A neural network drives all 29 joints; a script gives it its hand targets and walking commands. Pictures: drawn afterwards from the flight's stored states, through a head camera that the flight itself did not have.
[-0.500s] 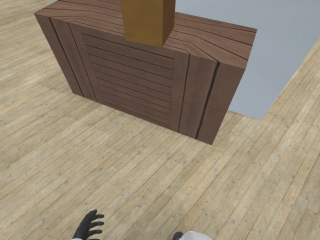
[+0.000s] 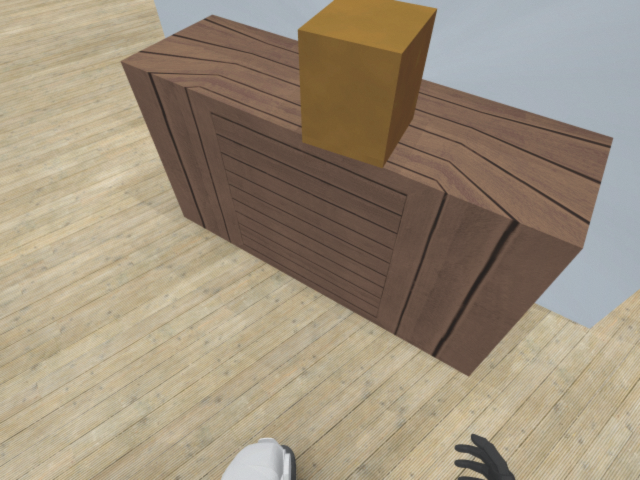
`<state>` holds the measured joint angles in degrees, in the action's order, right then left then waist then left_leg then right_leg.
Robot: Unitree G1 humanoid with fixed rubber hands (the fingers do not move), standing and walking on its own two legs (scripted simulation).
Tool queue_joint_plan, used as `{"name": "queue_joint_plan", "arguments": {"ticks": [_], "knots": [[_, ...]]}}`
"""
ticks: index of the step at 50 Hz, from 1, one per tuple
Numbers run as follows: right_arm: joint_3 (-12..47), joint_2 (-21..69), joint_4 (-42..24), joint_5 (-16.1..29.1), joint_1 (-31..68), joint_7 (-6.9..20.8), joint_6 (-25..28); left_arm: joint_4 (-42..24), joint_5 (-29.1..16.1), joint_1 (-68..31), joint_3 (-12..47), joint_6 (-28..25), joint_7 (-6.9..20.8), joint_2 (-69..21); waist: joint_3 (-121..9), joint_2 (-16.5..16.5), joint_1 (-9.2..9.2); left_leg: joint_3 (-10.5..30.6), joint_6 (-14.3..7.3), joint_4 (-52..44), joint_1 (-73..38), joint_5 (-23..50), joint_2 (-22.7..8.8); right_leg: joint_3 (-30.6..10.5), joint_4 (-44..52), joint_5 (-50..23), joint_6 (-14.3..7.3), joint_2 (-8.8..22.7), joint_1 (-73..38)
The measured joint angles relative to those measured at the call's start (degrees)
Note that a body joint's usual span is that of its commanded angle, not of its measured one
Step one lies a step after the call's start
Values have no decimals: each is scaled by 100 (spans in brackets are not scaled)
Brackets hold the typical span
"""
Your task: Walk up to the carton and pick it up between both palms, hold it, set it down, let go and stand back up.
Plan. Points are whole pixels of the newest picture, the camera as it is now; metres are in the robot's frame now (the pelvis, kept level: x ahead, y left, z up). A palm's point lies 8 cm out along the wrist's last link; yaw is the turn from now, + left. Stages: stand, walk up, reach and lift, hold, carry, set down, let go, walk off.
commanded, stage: walk up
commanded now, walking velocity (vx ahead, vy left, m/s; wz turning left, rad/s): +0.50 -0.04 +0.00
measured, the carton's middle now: (364, 80) +0.86 +0.01 +0.04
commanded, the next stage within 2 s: none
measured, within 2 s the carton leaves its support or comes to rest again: neither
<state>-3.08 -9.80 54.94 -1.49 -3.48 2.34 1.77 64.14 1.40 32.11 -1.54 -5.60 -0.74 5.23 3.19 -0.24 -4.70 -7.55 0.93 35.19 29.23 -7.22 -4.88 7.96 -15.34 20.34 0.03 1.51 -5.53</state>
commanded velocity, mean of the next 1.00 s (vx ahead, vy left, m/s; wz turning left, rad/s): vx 0.36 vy -0.09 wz -0.02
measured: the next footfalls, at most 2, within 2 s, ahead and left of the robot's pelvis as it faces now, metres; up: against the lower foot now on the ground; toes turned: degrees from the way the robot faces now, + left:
left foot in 0.06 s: +0.18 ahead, +0.12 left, +0.00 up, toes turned +8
right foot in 0.60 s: +0.41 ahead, -0.19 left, +0.00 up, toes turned -8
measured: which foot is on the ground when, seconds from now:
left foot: up 0.00-0.04, down 0.06-0.60, up 0.62-1.00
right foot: down 0.00-0.06, up 0.08-0.58, down 0.60-1.00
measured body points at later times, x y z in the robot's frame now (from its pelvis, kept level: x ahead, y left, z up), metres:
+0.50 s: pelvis +0.22 -0.02 +0.01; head +0.25 +0.00 +0.46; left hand +0.34 +0.20 -0.14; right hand +0.09 -0.23 -0.11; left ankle +0.14 +0.12 -0.74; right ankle +0.36 -0.19 -0.68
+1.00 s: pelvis +0.37 -0.06 +0.01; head +0.38 -0.06 +0.46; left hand +0.29 +0.17 -0.14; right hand +0.46 -0.29 -0.13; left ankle +0.42 +0.08 -0.70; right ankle +0.37 -0.18 -0.74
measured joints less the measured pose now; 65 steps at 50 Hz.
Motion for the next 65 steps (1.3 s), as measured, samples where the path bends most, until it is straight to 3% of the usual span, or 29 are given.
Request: {"name": "queue_joint_plan", "arguments": {"ticks": [2,5,7,9,18,23,27,29,32,34,36,44,52,53,54,55,57,59,65], "knots": [[8,-2,-67,-10,93,-42,125,48,-1,34,-10,24,-4,10,13,37,20,-75,-125,-471,-439,-95,144,-19,-525,420,100,92,35],[-8,0,-116,0,5,-190,266,46,-32,-201,-41,188,28,140,73,96,181,-64,-363,-31,-488,-190,128,-361,-3334,875,-18,90,1189],[-26,-30,41,64,-309,-249,229,-64,-15,-513,-111,263,69,313,32,130,247,-28,-377,-239,-781,-394,94,-479,-4644,397,-54,72,2027],[-38,-78,246,55,-663,-275,200,-268,19,-837,-176,280,131,469,-13,145,327,-8,-309,-703,-1152,-302,65,-478,-5024,-252,-39,231,2707],[75,22,774,19,-2312,-242,258,-792,31,-1793,-273,526,360,788,-242,164,726,92,-128,-1757,-2294,-410,-47,-560,-4197,-1791,191,704,4162],[137,168,790,39,-2692,-306,315,-856,-14,-2201,-210,533,416,730,-163,158,932,64,92,-2000,-2682,-603,-167,-321,-2794,-2086,327,576,4066],[107,180,799,31,-2747,-355,290,-936,-25,-2526,-125,491,398,609,-66,124,1059,64,345,-1864,-2869,-958,-272,-148,-1804,-1717,267,368,3553],[95,155,838,31,-2791,-352,261,-993,4,-2614,-88,310,335,535,-46,100,1010,75,445,-1412,-2856,-1344,-304,-85,-1225,-1702,221,307,3030],[87,59,837,71,-2462,-357,154,-1004,-4,-2602,-95,76,206,391,85,-58,874,296,219,846,-2008,-2226,-331,-9,-1588,-1153,-122,246,2923],[58,8,744,71,-2121,-336,123,-914,-36,-2429,-74,73,171,339,97,-71,809,335,116,2053,-1361,-2269,-185,10,-1433,-1103,-163,273,2693],[0,-58,636,19,-1781,-290,80,-814,-44,-2157,-64,93,114,309,53,-70,663,234,82,2500,-883,-1918,-109,-19,-1110,-1205,-144,289,2432],[-114,-177,315,-64,-842,-153,-208,-298,-24,-1057,-101,219,11,398,-258,-98,333,211,132,2021,-25,-779,-56,-112,-362,-1266,-107,275,1756],[15,48,248,8,-639,-152,-91,23,-6,-583,-68,279,11,320,-336,117,169,-5,142,-142,-838,-771,90,-90,-543,-877,80,293,1535],[27,65,246,15,-656,-170,-37,47,-13,-538,-70,294,13,302,-344,119,173,-47,120,-455,-1073,-781,124,-95,-745,-727,123,298,1569],[55,55,232,7,-684,-213,29,71,-18,-506,-51,312,2,274,-341,55,185,1,100,-796,-1310,-162,100,-84,-979,-562,177,254,1610],[75,95,269,4,-681,-268,85,88,-58,-550,-28,337,-19,281,-289,96,194,-4,25,-848,-1404,-133,130,-112,-1226,-391,182,282,1667],[118,225,374,42,-672,-329,136,76,-128,-752,7,405,-77,325,-153,259,194,-68,-238,-800,-1505,-546,247,-277,-1628,183,118,335,1798],[153,313,424,74,-719,-406,136,37,-137,-971,22,492,-123,323,-82,298,218,-113,-351,-928,-1648,-581,291,-386,-1999,513,60,279,1947],[192,219,499,25,-928,-494,-49,-133,-54,-1598,14,685,-197,309,-44,232,370,-180,-417,-1231,-1883,-407,354,-474,-2316,311,37,105,2151]]}}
